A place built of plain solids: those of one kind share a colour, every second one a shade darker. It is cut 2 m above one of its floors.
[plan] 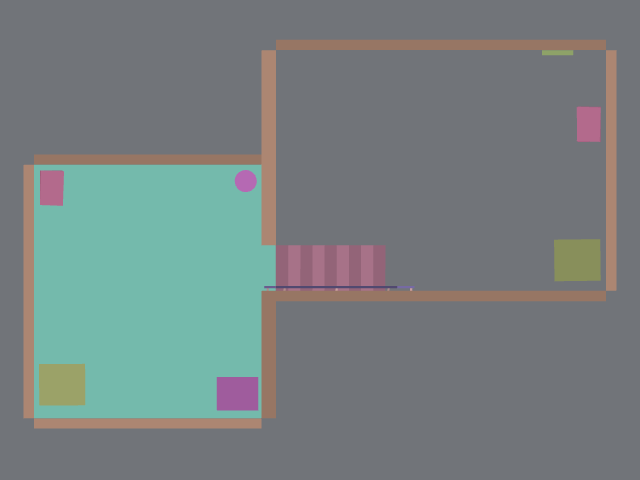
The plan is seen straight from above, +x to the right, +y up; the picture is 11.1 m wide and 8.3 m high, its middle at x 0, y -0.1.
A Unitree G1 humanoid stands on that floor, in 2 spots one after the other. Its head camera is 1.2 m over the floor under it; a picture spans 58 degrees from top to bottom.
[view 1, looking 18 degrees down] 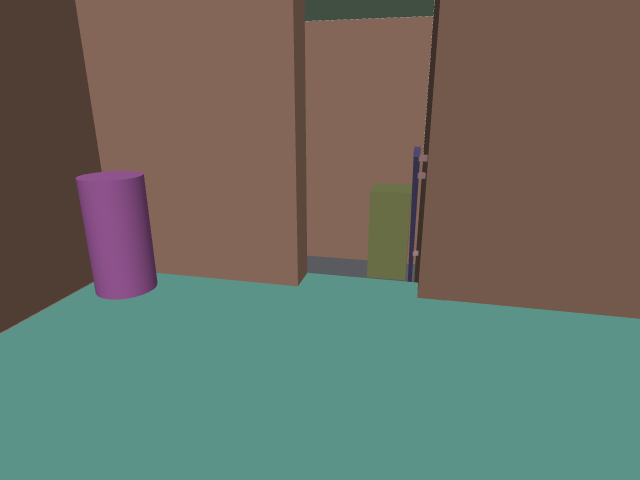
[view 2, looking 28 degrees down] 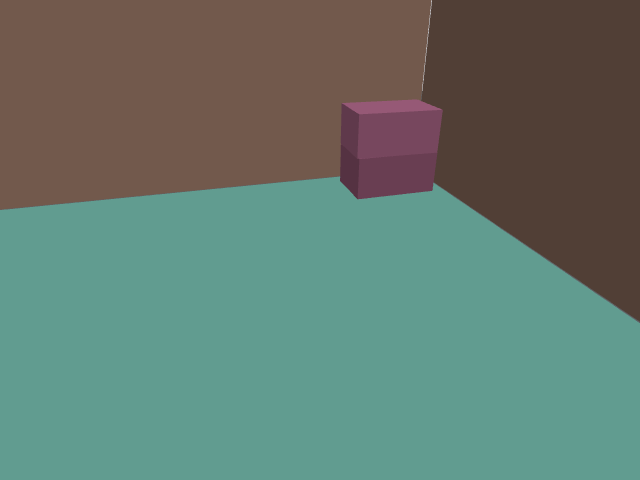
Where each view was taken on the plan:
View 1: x -3.59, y -0.94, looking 13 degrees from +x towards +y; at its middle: wall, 9.21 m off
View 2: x -1.76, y -0.54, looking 164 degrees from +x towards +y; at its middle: floor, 2.56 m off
